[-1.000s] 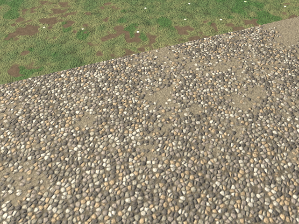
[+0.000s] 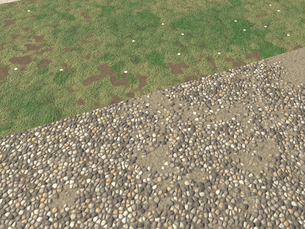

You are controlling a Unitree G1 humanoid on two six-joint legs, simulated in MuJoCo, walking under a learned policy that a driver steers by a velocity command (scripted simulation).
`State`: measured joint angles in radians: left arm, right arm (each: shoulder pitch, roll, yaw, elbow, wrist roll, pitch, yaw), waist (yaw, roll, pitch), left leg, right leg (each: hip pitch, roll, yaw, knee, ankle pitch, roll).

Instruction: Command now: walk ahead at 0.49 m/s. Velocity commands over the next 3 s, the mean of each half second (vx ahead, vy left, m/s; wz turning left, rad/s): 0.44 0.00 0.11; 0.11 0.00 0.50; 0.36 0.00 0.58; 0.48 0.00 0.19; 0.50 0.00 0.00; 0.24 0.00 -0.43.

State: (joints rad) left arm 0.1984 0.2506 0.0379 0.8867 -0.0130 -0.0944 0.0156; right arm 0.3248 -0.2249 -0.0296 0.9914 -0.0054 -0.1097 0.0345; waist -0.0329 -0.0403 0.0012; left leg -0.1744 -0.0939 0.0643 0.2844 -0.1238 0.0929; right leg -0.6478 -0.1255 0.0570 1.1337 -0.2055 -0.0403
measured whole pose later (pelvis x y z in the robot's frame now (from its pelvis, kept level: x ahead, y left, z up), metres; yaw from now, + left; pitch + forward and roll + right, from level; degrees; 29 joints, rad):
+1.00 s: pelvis +0.36 -0.04 -0.01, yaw +21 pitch +4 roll -2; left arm 0.06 0.29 0.07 0.81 0.00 -0.01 0.03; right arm 0.18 -0.27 -0.09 0.71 0.01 0.00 -0.01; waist -0.02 -0.03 0.03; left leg -0.40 -0.06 -0.04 0.46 -0.12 0.08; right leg -0.54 -0.03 0.04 1.06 -0.40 0.03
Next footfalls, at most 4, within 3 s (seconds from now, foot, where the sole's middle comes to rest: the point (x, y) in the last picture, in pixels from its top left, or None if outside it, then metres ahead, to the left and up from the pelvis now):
0.30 right None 0.33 -0.17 -0.78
0.80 left None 0.43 0.07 -0.78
1.24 right None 0.52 -0.14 -0.78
1.72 left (91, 219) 0.57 0.27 -0.78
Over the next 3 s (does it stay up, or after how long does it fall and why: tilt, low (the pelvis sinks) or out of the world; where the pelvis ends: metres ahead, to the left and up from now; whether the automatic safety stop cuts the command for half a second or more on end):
stays up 0.97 0.50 -0.01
